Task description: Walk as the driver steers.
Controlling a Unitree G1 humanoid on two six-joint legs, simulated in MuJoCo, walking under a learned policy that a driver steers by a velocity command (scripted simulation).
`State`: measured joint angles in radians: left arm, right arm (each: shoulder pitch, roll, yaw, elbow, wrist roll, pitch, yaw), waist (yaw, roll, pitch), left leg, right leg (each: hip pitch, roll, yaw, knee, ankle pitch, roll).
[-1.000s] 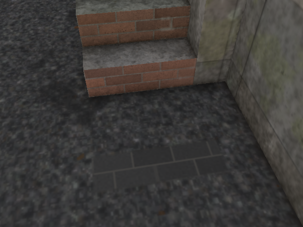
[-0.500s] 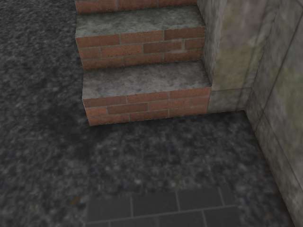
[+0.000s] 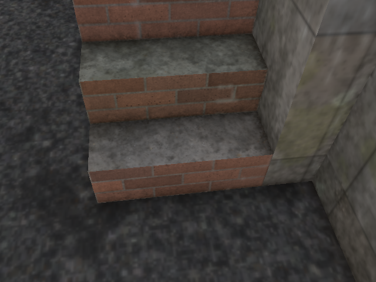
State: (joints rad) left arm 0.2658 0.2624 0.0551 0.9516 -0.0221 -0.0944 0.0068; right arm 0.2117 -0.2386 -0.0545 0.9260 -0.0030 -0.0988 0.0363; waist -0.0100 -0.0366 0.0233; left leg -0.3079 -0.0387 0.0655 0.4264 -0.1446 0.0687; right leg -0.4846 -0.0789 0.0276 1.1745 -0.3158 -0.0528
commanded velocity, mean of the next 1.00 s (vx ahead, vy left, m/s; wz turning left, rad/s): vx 0.50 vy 0.00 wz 0.00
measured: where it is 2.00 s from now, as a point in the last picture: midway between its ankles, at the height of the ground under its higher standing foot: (179, 240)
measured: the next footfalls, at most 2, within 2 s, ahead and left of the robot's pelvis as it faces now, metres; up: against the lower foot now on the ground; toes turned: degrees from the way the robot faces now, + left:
right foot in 0.36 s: +0.36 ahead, -0.12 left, +0.00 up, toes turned -4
left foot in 0.86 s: +0.59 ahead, +0.08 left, +0.00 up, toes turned +4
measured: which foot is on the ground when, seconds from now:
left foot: down 0.00-0.38, up 0.40-0.84, down 0.86-1.00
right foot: up 0.00-0.34, down 0.36-0.88, up 0.90-1.00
